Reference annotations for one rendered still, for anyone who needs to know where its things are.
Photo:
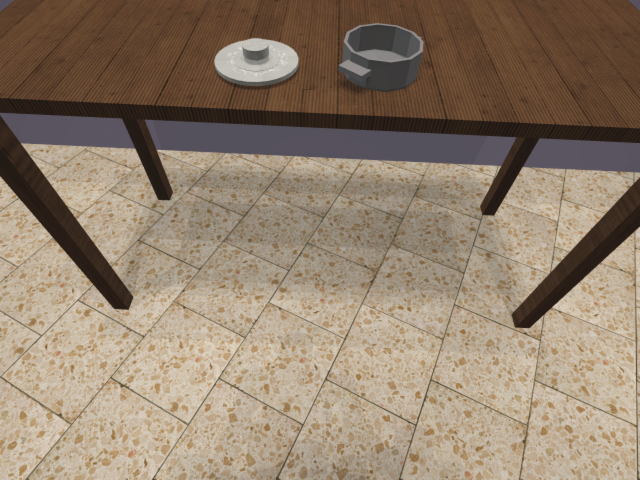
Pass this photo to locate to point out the pot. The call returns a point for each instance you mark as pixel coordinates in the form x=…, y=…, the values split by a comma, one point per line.
x=381, y=57

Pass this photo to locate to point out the knob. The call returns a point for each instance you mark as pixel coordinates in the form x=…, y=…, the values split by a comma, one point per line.
x=255, y=49

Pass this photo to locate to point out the table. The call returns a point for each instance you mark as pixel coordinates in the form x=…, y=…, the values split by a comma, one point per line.
x=531, y=69

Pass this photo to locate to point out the lid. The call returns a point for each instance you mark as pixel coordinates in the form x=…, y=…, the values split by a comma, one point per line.
x=281, y=64

